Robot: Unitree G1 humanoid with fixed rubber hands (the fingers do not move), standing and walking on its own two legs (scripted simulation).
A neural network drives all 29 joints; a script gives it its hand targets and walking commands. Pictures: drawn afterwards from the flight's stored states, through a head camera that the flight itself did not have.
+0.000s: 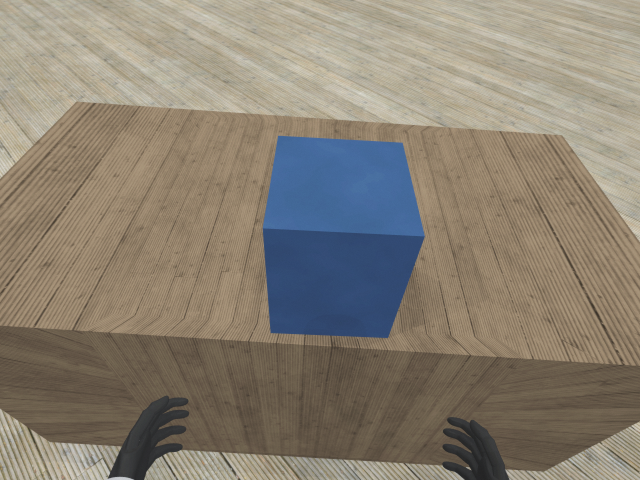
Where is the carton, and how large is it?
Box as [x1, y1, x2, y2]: [263, 136, 424, 337]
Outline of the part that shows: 278,136 263,223 264,252 271,332 387,337 424,237 402,143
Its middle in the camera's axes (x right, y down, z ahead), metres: +0.03 +0.00 +0.64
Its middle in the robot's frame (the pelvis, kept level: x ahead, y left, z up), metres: +0.47 +0.00 +0.02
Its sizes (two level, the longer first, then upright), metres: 0.210 0.200 0.250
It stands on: a pedestal, 0.67 m high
